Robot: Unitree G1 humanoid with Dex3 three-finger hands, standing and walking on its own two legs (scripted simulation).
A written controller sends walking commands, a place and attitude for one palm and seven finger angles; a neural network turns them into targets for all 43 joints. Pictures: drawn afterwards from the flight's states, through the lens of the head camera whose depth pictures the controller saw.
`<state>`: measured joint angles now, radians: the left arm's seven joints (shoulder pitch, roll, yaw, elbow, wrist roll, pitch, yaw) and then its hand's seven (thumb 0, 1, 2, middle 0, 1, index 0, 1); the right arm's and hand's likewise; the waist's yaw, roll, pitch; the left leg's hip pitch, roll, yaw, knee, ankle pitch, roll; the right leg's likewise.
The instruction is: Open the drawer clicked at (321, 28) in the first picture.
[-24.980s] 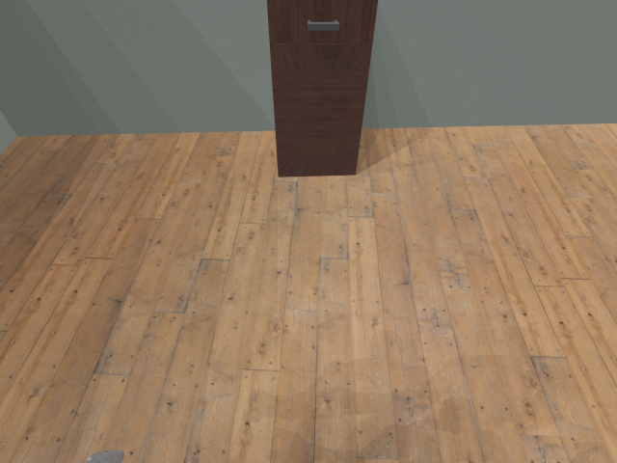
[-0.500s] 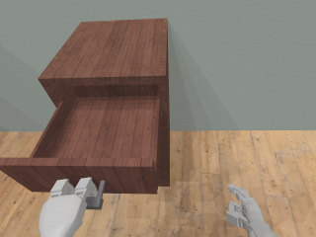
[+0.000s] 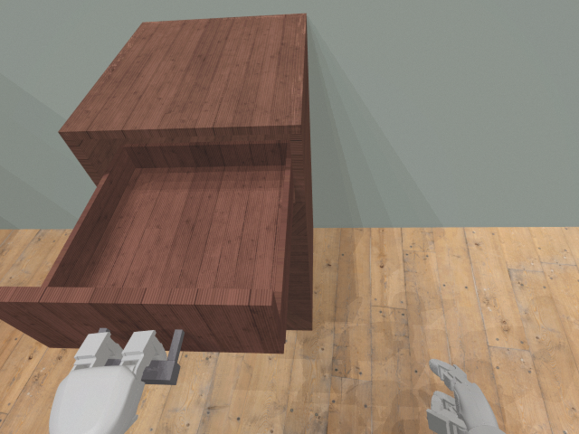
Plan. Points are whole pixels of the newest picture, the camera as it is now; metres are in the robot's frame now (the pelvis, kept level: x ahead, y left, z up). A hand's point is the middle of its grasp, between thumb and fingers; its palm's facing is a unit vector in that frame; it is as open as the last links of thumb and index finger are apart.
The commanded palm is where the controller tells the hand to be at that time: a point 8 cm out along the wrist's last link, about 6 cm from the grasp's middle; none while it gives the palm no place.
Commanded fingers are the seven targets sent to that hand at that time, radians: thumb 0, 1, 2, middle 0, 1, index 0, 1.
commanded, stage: open the thumb to release the handle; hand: left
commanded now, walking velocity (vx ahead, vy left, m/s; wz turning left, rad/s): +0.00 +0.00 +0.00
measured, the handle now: (134, 354) +0.21 +0.22 +0.03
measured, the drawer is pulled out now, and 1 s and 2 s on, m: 0.30 0.30 0.30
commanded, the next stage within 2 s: lift the hand off the handle in 0.44 s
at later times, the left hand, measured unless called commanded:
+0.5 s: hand (127, 405) +0.16 +0.22 +0.02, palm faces +0.00 -0.11 -0.99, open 12.9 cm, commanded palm +0.13 +0.22 +0.07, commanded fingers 0.00 -0.50 0.30 -0.30 -1.20 -0.30 -1.20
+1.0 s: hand (128, 395) +0.16 +0.22 +0.02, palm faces +0.01 -0.10 -0.99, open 13.7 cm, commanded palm +0.14 +0.22 +0.09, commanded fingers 0.00 -0.50 0.30 -0.30 -1.20 -0.30 -1.20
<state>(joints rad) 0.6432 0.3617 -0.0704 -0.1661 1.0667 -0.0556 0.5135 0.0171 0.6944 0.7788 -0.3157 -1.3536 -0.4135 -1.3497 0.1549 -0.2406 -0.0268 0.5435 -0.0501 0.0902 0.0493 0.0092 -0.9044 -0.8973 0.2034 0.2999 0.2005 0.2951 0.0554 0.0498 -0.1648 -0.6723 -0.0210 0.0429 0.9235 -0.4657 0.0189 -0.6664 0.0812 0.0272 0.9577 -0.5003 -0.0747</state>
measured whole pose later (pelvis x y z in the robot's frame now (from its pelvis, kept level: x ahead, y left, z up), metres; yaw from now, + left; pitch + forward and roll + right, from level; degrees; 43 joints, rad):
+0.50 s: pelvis -0.02 -0.01 +0.01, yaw +1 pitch +9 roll +1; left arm 0.49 0.35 -0.08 -0.05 1.05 -0.04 0.44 0.00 -0.34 0.37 -0.34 -1.25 -0.33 -1.22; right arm 0.11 -0.22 -0.01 0.56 -0.03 0.07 0.00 0.01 -0.90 -0.90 0.20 0.30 0.20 0.30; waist 0.07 0.05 -0.14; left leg -0.60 -0.02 0.02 0.85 -0.40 0.01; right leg -0.59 0.08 0.00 0.88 -0.44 -0.09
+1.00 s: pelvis -0.02 +0.00 +0.01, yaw +1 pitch +8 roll +1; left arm 0.43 0.34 -0.13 -0.04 1.05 0.02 0.42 0.00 -0.49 0.30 -0.36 -1.22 -0.34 -1.23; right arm 0.13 -0.21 -0.01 0.58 -0.03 0.08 -0.01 0.01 -0.90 -0.90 0.20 0.30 0.20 0.30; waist 0.07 0.07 -0.13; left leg -0.59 -0.03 0.01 0.85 -0.40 0.02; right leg -0.57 0.08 0.00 0.87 -0.44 -0.08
